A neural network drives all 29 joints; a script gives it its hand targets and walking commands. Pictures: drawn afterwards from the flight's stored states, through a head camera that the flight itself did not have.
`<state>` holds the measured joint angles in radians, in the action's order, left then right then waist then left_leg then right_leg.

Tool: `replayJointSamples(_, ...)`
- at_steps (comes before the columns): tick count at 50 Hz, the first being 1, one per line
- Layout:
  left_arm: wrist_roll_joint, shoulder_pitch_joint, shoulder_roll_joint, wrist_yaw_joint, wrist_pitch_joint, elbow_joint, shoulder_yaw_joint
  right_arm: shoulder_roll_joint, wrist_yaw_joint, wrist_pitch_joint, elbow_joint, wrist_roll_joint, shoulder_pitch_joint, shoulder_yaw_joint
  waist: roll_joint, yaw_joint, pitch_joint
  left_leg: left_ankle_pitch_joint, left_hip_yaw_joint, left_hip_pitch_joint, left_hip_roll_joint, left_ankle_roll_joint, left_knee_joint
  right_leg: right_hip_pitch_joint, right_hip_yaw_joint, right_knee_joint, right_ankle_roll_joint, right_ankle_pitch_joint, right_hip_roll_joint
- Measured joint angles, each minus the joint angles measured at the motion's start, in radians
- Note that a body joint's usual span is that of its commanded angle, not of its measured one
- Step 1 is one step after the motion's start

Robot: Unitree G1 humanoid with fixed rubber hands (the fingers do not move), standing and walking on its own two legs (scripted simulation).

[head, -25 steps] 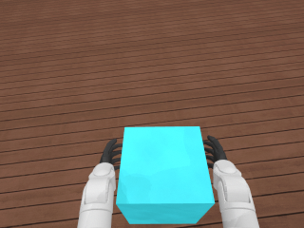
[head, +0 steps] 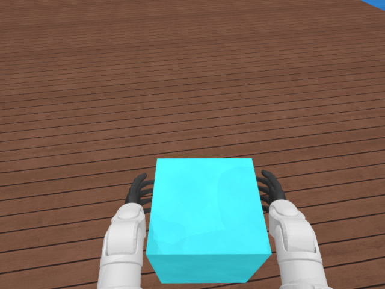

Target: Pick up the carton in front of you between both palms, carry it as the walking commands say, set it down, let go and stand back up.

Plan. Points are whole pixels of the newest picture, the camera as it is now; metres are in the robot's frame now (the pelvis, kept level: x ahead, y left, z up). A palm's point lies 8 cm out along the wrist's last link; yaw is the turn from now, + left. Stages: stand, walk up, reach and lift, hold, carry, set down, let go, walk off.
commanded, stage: carry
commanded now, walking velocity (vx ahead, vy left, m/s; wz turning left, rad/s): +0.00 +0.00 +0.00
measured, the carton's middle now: (204, 224) +0.29 +0.00 -0.05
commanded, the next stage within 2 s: hold in 1.42 s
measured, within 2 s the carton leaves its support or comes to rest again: neither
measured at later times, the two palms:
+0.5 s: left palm (137, 221) +0.26 +0.14 +0.03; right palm (285, 217) +0.26 -0.16 +0.04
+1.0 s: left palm (135, 237) +0.22 +0.14 +0.04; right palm (293, 234) +0.22 -0.16 +0.04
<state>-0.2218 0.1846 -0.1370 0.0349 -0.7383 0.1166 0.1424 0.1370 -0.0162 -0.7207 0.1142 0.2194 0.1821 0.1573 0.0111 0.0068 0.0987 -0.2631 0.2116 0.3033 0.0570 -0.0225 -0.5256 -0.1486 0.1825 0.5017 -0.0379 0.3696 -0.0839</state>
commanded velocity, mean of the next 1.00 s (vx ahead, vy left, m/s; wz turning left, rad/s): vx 0.00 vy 0.00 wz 0.00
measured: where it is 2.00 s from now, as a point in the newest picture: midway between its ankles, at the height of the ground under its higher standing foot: outside the picture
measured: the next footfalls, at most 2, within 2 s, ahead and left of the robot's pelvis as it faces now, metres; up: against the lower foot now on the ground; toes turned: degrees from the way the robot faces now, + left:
none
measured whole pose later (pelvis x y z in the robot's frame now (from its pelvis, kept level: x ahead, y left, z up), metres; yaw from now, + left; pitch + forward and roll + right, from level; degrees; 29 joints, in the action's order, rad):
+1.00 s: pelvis -0.06 -0.01 +0.00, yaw +0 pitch +1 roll +0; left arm -0.23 0.19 -0.14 0.03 -0.75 0.15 0.16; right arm 0.14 -0.02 -0.73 0.15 0.23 0.20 0.16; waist 0.00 0.00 0.09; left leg -0.18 0.20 0.33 0.08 -0.02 -0.49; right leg -0.19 0.19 0.50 0.01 0.33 -0.05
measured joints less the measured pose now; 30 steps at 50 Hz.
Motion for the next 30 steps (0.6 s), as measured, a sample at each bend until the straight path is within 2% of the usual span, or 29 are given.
replayJointSamples(9,0.008,-0.015,0.002,0.001,0.004,-0.026,-0.007,-0.002,-0.005,-0.004,-0.030,-0.007,-0.012,-0.014,-0.003,-0.007,-0.006,-0.001,-0.002,-0.002,0.004,0.009,0.003,0.005,0.000,-0.010,0.007,0.004,0.006)
replayJointSamples(16,0.005,-0.018,0.002,0.000,0.004,-0.011,-0.003,-0.002,-0.005,-0.004,-0.011,-0.004,-0.011,-0.014,0.000,-0.006,0.001,-0.020,-0.005,0.008,0.010,0.010,-0.016,0.003,0.003,-0.005,0.025,0.036,0.011)
replayJointSamples(30,-0.003,-0.001,0.000,-0.004,-0.002,0.025,0.011,0.001,-0.003,-0.008,0.026,0.003,0.005,-0.001,-0.006,-0.007,-0.001,0.027,-0.009,0.007,0.021,0.009,0.002,-0.005,0.006,-0.001,0.038,0.002,0.023)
